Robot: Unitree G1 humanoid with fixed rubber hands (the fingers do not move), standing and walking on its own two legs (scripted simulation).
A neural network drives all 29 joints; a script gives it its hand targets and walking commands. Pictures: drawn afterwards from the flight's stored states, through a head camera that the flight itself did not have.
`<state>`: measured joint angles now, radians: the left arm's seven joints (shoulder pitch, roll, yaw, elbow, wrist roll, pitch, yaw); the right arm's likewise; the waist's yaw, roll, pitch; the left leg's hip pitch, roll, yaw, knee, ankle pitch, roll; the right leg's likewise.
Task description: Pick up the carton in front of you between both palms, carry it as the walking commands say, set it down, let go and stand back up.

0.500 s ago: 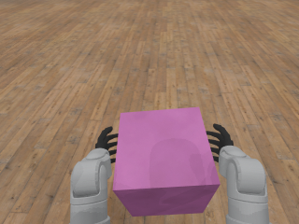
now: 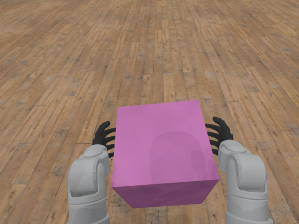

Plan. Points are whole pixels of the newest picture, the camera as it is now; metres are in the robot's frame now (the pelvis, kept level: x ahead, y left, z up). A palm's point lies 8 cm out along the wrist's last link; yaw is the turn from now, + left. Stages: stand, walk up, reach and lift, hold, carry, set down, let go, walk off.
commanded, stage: carry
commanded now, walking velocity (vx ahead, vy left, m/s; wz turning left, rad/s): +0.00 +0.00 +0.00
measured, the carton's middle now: (162, 158) +0.29 +0.00 +0.02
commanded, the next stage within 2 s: none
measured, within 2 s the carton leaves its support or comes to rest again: neither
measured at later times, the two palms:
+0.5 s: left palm (107, 102) +0.46 +0.16 +0.10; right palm (200, 95) +0.46 -0.14 +0.11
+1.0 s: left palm (111, 101) +0.46 +0.15 +0.10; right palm (203, 97) +0.46 -0.15 +0.10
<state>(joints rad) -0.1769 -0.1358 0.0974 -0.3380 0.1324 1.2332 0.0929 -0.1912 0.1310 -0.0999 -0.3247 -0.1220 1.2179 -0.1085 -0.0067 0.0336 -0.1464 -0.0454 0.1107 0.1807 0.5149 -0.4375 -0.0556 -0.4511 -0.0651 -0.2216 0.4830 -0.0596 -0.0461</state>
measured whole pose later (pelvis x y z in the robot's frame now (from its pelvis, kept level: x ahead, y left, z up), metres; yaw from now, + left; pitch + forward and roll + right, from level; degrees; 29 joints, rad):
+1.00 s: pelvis +0.19 +0.01 +0.01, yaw -1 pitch +3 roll +0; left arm -0.19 -0.14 0.11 -0.27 0.14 1.23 0.09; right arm -0.19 0.14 -0.11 -0.26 -0.14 1.20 -0.10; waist 0.00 0.00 -0.13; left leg -0.31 0.06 0.17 0.56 -0.30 0.01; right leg -0.16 -0.08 -0.17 0.51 -0.40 0.03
